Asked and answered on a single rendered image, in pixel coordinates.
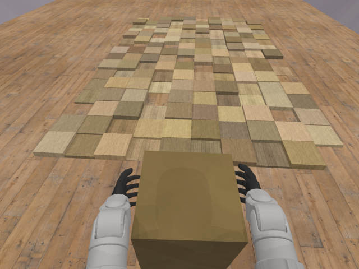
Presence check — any left robot forearm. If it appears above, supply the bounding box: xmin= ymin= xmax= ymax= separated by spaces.
xmin=86 ymin=194 xmax=131 ymax=269

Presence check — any robot right hand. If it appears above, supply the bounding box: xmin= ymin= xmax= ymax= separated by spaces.
xmin=235 ymin=164 xmax=261 ymax=204

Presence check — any right robot forearm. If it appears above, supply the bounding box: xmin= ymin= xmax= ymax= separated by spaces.
xmin=245 ymin=189 xmax=305 ymax=269

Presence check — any robot left hand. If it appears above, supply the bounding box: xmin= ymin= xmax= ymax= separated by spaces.
xmin=112 ymin=168 xmax=140 ymax=207

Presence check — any carton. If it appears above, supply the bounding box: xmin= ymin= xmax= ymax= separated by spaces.
xmin=131 ymin=151 xmax=248 ymax=269

